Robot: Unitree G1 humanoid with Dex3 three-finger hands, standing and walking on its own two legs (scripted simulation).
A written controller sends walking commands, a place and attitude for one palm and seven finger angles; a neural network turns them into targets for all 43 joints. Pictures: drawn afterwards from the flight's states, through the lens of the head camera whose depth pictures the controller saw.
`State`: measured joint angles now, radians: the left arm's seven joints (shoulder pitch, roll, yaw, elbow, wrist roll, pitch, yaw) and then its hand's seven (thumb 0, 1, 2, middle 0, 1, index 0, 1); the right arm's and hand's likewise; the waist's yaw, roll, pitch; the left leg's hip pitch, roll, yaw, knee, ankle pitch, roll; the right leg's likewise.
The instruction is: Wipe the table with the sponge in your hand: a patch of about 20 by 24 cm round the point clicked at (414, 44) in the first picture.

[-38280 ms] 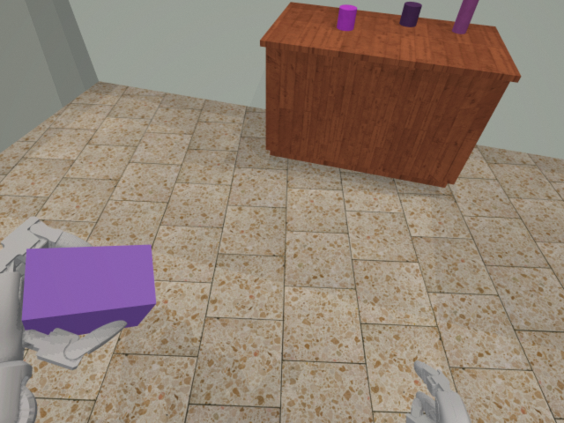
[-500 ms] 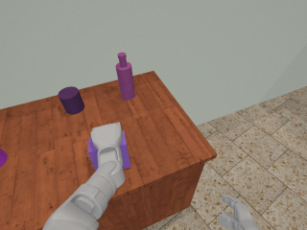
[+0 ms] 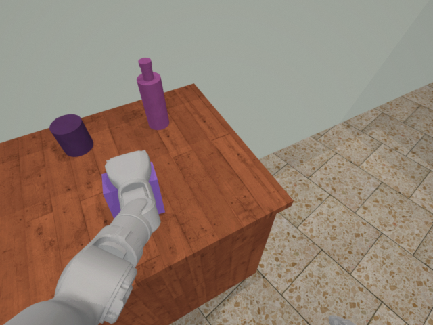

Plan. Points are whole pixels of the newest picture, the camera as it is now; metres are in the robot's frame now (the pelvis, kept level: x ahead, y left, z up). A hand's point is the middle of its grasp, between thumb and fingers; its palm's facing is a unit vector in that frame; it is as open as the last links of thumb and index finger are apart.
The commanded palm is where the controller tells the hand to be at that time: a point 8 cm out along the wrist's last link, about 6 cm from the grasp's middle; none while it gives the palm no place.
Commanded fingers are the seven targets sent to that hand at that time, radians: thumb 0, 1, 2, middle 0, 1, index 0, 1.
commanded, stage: wipe forward along the third lane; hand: left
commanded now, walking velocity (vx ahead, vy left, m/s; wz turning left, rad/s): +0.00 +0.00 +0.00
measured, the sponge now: (136, 198) +0.39 +0.19 -0.04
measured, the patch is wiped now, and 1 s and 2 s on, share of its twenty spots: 0.65 0.85 0.85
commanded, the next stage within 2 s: wipe back along the third lane in 0.70 s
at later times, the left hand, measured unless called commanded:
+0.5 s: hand (124, 167) +0.46 +0.22 +0.00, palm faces -0.12 -0.03 -0.99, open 10.5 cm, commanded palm +0.44 +0.21 +0.05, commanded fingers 0.00 0.10 1.30 -1.20 -1.60 -1.20 -1.60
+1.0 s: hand (122, 158) +0.48 +0.23 +0.00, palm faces -0.09 -0.02 -1.00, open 10.5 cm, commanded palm +0.45 +0.21 +0.04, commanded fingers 0.00 0.10 1.30 -1.20 -1.60 -1.20 -1.60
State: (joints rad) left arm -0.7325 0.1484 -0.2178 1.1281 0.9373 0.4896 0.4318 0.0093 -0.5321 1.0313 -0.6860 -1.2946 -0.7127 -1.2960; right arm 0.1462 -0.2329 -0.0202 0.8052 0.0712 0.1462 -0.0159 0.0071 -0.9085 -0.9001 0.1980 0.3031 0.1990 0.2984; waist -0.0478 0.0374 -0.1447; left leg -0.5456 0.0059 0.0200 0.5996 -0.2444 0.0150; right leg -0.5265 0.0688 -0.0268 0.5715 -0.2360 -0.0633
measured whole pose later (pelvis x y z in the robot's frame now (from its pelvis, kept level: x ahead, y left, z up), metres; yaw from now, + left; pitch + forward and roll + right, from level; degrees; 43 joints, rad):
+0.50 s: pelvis +0.02 +0.02 +0.00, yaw +0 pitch +15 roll -2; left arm -0.87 0.24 -0.16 1.24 0.95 0.46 0.41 0.01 -0.53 1.03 -0.69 -1.29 -0.71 -1.30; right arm 0.18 -0.24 -0.01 0.79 0.06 0.11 0.01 0.00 -0.91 -0.90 0.20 0.30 0.20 0.30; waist -0.09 0.03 -0.16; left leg -0.63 0.00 0.02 0.64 -0.28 0.04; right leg -0.59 0.07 -0.02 0.57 -0.25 -0.04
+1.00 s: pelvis +0.03 +0.04 -0.01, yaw -1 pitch +18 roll -3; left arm -0.92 0.24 -0.17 1.27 0.96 0.46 0.45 0.01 -0.53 1.03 -0.69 -1.30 -0.71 -1.30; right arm 0.24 -0.23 -0.03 0.81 0.04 0.10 0.05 0.00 -0.91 -0.90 0.20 0.30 0.20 0.30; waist -0.10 0.04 -0.19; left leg -0.69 0.00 0.04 0.69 -0.32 0.07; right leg -0.65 0.06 -0.01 0.60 -0.27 -0.01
